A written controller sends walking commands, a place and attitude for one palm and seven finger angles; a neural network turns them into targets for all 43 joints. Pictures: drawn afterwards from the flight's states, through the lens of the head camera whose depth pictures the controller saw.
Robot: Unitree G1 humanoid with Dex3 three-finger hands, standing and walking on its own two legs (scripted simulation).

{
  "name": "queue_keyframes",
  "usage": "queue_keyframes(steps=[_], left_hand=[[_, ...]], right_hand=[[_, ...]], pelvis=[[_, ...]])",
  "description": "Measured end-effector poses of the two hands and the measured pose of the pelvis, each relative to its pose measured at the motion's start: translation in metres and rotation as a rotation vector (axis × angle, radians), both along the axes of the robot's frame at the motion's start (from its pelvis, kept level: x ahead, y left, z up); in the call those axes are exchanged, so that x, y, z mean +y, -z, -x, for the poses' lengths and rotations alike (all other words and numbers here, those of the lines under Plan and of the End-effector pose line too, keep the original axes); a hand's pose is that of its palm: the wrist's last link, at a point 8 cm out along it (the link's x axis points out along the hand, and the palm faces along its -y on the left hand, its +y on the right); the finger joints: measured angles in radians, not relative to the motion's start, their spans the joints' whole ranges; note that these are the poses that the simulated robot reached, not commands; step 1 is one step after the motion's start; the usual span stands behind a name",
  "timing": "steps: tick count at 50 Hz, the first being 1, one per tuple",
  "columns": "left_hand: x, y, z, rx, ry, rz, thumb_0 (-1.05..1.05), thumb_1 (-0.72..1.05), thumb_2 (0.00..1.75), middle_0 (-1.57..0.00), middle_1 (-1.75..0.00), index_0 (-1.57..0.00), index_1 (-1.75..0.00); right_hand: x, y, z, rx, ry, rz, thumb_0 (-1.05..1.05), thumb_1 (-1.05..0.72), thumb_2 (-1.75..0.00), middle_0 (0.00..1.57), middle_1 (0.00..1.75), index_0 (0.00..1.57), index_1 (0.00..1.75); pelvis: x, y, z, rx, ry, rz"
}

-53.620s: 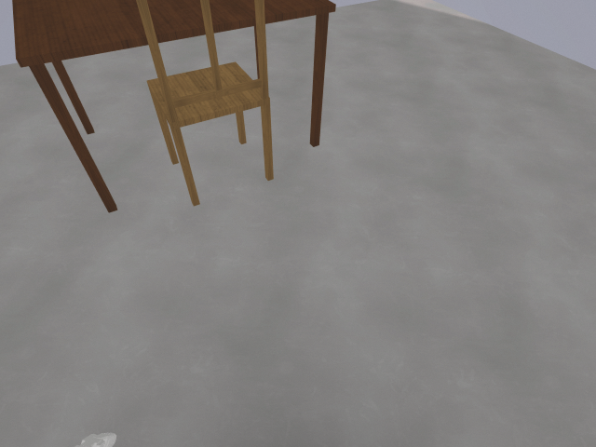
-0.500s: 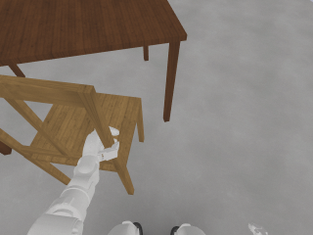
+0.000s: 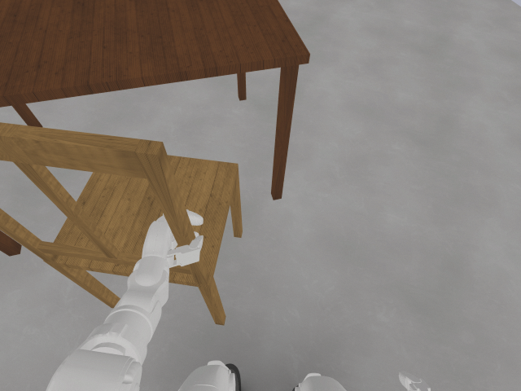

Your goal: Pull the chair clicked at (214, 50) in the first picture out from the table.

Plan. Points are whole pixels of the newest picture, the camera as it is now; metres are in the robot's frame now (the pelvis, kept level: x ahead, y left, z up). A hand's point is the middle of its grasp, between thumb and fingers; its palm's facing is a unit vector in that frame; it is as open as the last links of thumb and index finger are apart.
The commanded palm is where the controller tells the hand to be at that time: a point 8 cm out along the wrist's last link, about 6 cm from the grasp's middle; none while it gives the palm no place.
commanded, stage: step backward, pulling the chair out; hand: left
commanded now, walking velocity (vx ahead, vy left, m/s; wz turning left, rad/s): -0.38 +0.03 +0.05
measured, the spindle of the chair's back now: (79, 218) +0.39 +0.35 -0.04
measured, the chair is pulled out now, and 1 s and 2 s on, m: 0.27 0.36 0.52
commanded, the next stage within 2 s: stop walking, hand still on the chair in 1.78 s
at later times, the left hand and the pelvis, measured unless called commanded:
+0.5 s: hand (192, 259) +0.33 +0.13 -0.06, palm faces +0.02 -0.99 -0.15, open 6.0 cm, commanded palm +0.30 +0.18 -0.06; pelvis -0.04 -0.01 +0.01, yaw +0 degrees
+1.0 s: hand (192, 304) +0.25 +0.12 -0.05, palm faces -0.03 -0.99 -0.15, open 6.0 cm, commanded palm +0.23 +0.17 -0.06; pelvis -0.11 +0.00 +0.01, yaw +0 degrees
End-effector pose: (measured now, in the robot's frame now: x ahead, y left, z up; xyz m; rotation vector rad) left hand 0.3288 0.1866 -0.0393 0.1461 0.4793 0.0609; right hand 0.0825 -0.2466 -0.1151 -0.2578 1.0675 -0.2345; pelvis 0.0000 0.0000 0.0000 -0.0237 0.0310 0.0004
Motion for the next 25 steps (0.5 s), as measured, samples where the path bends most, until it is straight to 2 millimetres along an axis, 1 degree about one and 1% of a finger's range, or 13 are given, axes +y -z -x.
queue_keyframes(steps=[4,9,13,17,21,25], left_hand=[[-0.001,0.0,0.002,0.0,-0.026,-0.004,0.11,0.57,0.79,-0.31,-1.11,-0.5,-1.45],[-0.004,0.0,0.01,-0.003,-0.06,-0.012,0.11,0.56,0.79,-0.33,-1.09,-0.49,-1.45],[-0.006,-0.001,0.014,0.006,-0.06,-0.008,0.11,0.56,0.79,-0.33,-1.09,-0.5,-1.45],[-0.005,-0.001,0.014,0.012,-0.024,-0.007,0.11,0.57,0.77,-0.31,-1.12,-0.5,-1.45],[-0.003,-0.001,0.016,0.017,0.005,-0.002,0.1,0.59,0.75,-0.28,-1.15,-0.5,-1.45],[-0.003,-0.001,0.022,0.025,-0.003,0.007,0.11,0.6,0.75,-0.27,-1.15,-0.5,-1.45]], right_hand=[[-0.002,0.005,0.001,-0.023,-0.01,-0.036,0.0,-0.91,-0.9,0.2,0.3,0.21,0.3],[-0.017,0.008,0.01,-0.013,0.013,-0.04,0.0,-0.91,-0.9,0.2,0.3,0.21,0.3],[-0.033,0.003,0.019,0.024,0.028,0.01,0.0,-0.91,-0.9,0.2,0.3,0.21,0.3],[-0.042,-0.004,0.024,0.057,0.023,0.078,0.0,-0.91,-0.9,0.2,0.3,0.21,0.3],[-0.036,-0.015,0.027,0.063,0.017,0.09,0.01,-0.91,-0.9,0.2,0.3,0.2,0.3],[-0.022,-0.018,0.03,0.038,0.005,0.028,0.0,-0.91,-0.9,0.2,0.3,0.2,0.3]], pelvis=[[-0.011,0.002,0.01,-0.011,0.01,0.011],[-0.022,0.002,0.017,-0.002,0.001,0.011],[-0.018,-0.002,0.016,0.013,0.0,-0.006],[-0.007,-0.002,0.017,0.036,-0.031,0.001],[-0.002,-0.007,0.027,0.037,-0.009,-0.021],[-0.005,-0.012,0.035,0.03,0.007,-0.01]])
